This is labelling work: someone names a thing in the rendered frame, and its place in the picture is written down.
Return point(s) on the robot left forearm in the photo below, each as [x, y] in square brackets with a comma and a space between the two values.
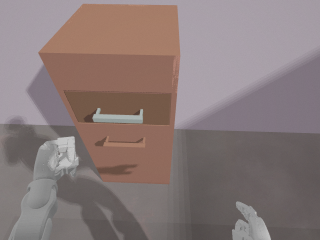
[38, 207]

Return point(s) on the drawer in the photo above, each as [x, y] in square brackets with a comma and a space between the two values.
[155, 105]

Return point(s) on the right robot hand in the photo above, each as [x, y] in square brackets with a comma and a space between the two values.
[255, 229]

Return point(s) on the handle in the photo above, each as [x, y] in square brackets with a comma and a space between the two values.
[124, 146]
[115, 118]

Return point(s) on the cabinet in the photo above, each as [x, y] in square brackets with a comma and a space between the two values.
[120, 48]

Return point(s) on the left robot hand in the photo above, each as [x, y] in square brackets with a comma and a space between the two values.
[48, 159]

